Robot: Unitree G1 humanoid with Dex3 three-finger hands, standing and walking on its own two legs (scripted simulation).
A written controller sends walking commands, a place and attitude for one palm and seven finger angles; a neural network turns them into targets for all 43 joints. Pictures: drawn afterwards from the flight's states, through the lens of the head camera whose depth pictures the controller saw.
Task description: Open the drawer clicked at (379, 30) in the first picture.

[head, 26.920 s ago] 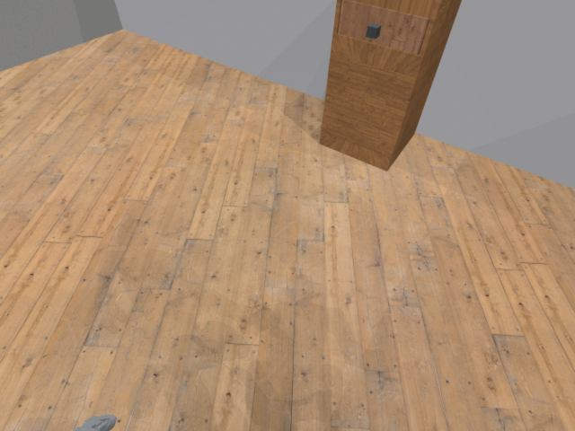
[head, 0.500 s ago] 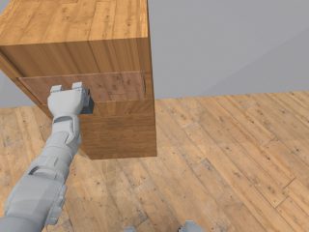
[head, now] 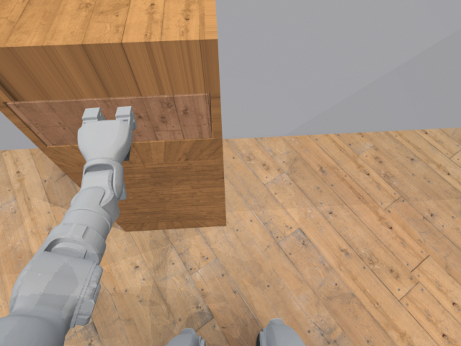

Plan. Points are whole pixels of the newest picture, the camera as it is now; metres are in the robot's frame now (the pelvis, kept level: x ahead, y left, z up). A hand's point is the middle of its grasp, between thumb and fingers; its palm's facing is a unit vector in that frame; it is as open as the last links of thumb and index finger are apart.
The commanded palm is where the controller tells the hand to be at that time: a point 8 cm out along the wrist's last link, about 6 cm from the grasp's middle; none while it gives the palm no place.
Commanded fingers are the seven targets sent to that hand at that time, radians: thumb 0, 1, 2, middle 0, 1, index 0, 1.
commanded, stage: lower the fingers behind the handle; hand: left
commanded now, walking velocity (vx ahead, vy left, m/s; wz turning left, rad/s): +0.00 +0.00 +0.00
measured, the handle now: (117, 138) +0.52 +0.23 -0.02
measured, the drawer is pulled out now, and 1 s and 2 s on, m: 0.00 0.00 0.02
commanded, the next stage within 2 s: close the thumb around the handle in 0.74 s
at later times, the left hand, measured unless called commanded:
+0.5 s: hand (121, 162) +0.46 +0.22 -0.02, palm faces +0.01 +0.00 -1.00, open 13.8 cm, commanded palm +0.43 +0.22 +0.03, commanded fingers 0.00 -0.50 0.30 -0.30 -1.20 -0.30 -1.20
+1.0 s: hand (120, 162) +0.46 +0.22 -0.02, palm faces -0.02 -0.01 -1.00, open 13.2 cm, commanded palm +0.43 +0.21 +0.03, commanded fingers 0.00 0.00 0.52 -0.34 -1.25 -0.34 -1.25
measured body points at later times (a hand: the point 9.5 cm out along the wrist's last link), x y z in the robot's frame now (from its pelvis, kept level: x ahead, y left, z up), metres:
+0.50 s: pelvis +0.00 +0.00 -0.02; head +0.12 +0.00 +0.42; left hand +0.46 +0.21 +0.03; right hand +0.04 -0.27 -0.15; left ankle -0.02 +0.11 -0.69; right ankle +0.02 -0.12 -0.69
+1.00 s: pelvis +0.01 +0.01 -0.01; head +0.12 +0.00 +0.43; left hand +0.46 +0.21 +0.03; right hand +0.05 -0.27 -0.14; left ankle -0.02 +0.11 -0.69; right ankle +0.02 -0.12 -0.69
